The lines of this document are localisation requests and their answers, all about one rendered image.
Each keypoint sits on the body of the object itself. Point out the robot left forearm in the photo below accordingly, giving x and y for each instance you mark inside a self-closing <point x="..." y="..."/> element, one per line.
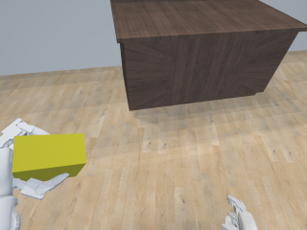
<point x="9" y="218"/>

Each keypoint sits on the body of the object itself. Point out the robot right hand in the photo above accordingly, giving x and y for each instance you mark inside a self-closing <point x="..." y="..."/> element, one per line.
<point x="244" y="221"/>

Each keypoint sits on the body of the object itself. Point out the table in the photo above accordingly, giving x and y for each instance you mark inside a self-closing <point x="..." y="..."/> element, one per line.
<point x="191" y="51"/>

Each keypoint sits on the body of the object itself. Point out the sponge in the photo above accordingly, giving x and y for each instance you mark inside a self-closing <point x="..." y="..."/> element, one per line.
<point x="45" y="156"/>

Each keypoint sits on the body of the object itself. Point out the robot left hand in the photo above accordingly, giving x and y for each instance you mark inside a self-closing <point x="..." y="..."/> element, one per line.
<point x="33" y="188"/>

